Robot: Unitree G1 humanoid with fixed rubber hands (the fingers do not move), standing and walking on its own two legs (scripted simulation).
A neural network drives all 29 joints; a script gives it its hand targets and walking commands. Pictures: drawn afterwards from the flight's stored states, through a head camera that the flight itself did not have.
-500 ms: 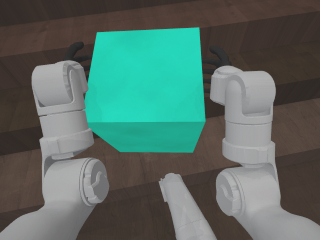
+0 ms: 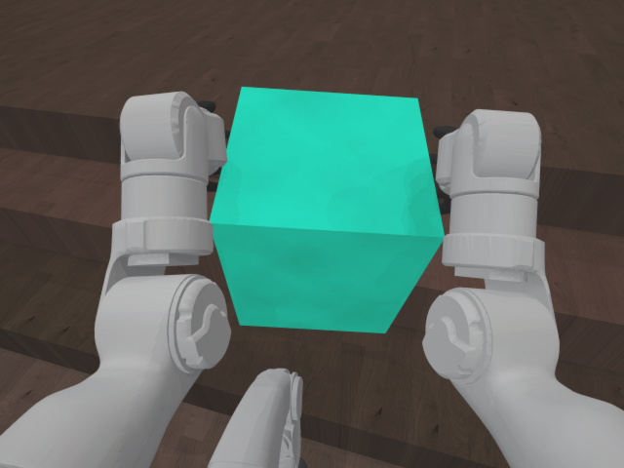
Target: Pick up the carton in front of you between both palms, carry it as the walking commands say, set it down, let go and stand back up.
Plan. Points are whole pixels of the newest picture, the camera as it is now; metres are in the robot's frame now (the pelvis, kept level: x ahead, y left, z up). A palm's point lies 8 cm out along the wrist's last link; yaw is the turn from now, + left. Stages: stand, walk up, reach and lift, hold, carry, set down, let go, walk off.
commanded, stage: carry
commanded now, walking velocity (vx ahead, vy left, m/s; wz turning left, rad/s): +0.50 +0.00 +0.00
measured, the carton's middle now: (320, 222) +0.40 +0.05 +0.14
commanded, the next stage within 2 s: none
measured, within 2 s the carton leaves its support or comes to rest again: neither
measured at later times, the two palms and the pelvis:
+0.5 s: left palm out of the picture +0.70 +0.06 +0.38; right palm out of the picture +0.64 -0.21 +0.39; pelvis +0.27 -0.04 +0.17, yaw -2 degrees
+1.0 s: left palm out of the picture +0.93 +0.04 +0.57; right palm out of the picture +0.95 -0.23 +0.55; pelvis +0.55 -0.11 +0.36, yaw -1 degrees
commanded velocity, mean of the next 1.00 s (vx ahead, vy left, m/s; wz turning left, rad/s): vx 0.50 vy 0.00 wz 0.00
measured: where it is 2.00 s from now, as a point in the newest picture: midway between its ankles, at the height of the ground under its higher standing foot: (448, 105)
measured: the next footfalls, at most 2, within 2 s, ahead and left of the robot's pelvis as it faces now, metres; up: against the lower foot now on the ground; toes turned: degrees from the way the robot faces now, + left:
left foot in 0.06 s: +0.25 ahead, +0.10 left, +0.18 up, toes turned +6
right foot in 0.58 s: +0.50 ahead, -0.23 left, +0.36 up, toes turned -6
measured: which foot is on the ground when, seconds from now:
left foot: up 0.00-0.04, down 0.06-0.64, up 0.66-1.00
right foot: down 0.00-0.08, up 0.10-0.56, down 0.58-1.00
